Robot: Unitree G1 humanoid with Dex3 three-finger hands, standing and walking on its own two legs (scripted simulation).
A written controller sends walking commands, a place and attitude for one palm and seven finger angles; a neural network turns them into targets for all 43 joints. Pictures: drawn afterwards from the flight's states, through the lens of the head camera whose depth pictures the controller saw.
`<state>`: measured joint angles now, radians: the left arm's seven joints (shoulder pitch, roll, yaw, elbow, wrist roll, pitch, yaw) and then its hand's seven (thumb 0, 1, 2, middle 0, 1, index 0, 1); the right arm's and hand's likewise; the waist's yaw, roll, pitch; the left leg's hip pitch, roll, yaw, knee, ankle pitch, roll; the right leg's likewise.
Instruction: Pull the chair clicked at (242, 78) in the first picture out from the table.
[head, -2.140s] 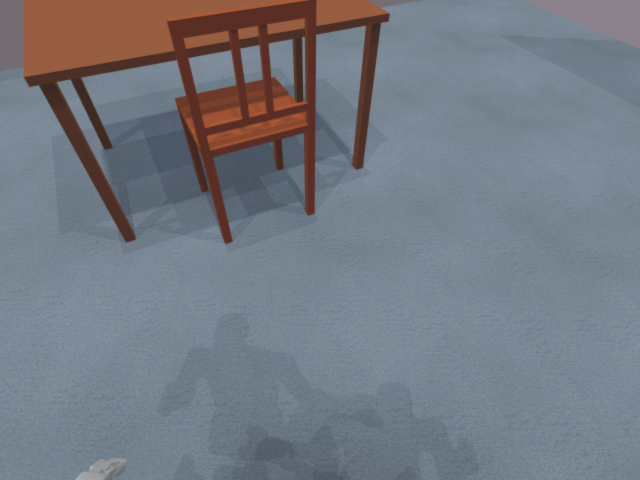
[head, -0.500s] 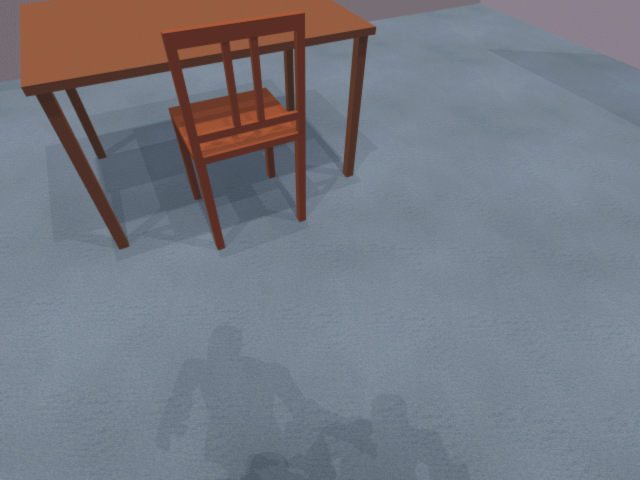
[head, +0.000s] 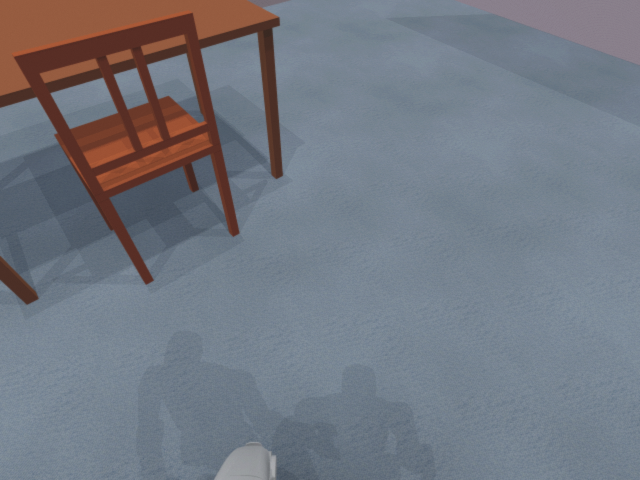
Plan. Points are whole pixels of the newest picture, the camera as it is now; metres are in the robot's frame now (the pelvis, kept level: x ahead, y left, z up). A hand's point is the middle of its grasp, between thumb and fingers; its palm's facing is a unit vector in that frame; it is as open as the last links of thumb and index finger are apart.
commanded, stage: walk to a spot facing it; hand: left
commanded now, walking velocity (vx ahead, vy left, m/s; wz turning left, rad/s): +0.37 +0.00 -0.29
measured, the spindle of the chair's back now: (120, 106) +0.96 +0.62 -0.09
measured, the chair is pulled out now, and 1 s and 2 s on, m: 0.00 0.00 0.00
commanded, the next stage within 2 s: turn to face it in 1.36 s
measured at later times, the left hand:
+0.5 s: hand (187, 360) +0.32 +0.26 -0.17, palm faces -0.15 -0.97 -0.18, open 7.4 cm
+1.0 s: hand (280, 265) +0.53 +0.13 -0.17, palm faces -0.32 -0.92 -0.23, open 7.1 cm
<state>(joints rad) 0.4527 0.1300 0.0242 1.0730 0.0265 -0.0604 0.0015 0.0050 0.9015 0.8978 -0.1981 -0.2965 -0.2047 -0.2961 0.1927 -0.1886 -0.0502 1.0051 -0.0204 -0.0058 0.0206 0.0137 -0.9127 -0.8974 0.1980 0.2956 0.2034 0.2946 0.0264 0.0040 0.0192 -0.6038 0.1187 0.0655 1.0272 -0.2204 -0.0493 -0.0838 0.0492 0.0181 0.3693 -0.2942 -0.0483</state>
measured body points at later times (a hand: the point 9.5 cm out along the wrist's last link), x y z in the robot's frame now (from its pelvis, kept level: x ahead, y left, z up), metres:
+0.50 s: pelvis +0.20 +0.08 +0.00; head +0.21 +0.10 +0.45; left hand +0.33 +0.31 -0.15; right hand +0.14 -0.16 -0.14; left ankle +0.19 +0.15 -0.74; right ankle +0.24 -0.08 -0.65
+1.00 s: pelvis +0.39 -0.02 -0.01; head +0.40 -0.03 +0.44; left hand +0.55 +0.18 -0.15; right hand +0.31 -0.23 -0.17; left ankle +0.46 +0.11 -0.67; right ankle +0.38 -0.10 -0.74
